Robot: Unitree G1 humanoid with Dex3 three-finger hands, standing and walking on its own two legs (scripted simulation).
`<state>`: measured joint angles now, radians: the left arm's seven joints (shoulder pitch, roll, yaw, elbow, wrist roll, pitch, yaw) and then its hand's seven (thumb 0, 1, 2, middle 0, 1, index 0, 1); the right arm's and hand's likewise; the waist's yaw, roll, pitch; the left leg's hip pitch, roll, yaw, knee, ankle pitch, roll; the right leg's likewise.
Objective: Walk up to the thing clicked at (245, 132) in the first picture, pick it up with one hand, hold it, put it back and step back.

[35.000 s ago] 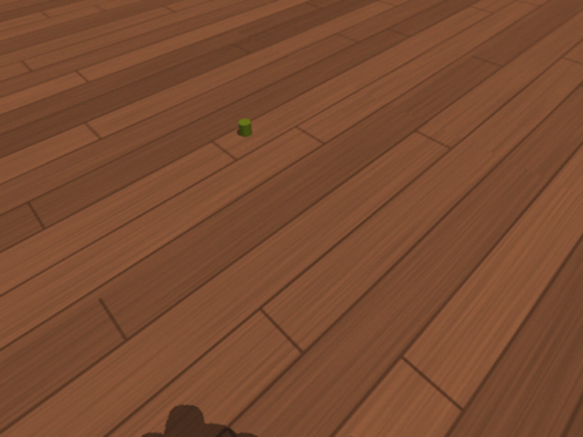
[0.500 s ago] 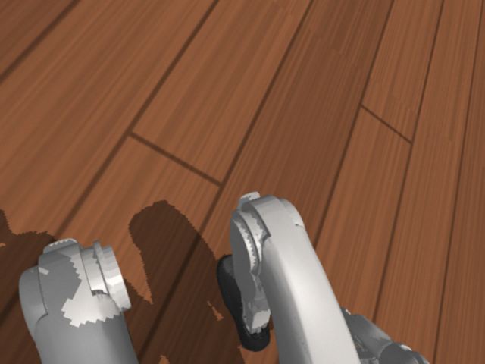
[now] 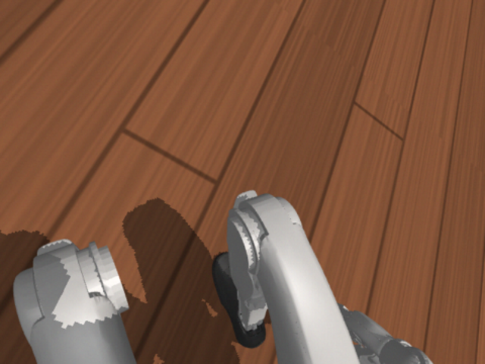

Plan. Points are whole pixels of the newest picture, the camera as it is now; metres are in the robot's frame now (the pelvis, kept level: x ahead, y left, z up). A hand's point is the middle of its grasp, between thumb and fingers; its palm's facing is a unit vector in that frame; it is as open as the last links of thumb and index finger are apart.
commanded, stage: open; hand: left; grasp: from above
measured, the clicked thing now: out of the picture +0.40 +0.36 -0.25
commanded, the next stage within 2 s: withdraw in 0.32 s
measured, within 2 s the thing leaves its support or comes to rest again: neither
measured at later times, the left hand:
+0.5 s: hand out of the picture +0.39 +0.35 -0.23, palm faces -0.42 -0.16 -0.89, open 13.7 cm
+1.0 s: hand out of the picture +0.38 +0.37 -0.05, palm faces -0.44 -0.10 -0.89, open 14.0 cm
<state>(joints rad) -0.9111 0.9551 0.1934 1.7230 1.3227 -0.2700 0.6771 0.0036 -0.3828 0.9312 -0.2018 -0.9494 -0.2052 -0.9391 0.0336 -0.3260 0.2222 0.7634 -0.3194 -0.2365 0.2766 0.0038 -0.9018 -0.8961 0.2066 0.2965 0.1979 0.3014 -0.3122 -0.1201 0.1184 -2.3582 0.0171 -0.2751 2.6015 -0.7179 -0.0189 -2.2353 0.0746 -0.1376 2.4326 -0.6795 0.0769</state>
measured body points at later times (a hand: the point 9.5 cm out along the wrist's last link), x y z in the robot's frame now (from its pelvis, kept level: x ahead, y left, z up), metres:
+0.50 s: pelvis +0.00 +0.00 +0.00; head +0.24 +0.13 +0.36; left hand +0.41 +0.36 -0.18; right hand +0.08 -0.26 -0.07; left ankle +0.06 +0.13 -0.25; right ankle +0.11 -0.13 -0.25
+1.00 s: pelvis -0.01 -0.01 +0.07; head +0.19 +0.07 +0.46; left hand +0.40 +0.37 +0.00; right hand +0.14 -0.26 -0.05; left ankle +0.06 +0.13 -0.25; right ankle +0.11 -0.13 -0.25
